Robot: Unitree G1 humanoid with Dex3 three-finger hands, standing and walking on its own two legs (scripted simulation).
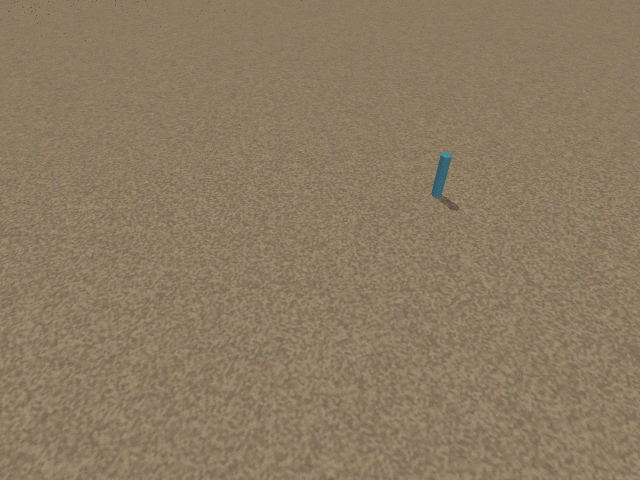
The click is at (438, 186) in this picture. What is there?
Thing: slim round
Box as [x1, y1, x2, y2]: [431, 152, 451, 197]
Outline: 447,152 441,153 431,194 436,197 440,196 451,156 451,154
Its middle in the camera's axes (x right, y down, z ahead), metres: +0.60 -0.33 +1.96
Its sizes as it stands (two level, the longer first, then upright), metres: 0.051 0.051 0.237
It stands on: the floor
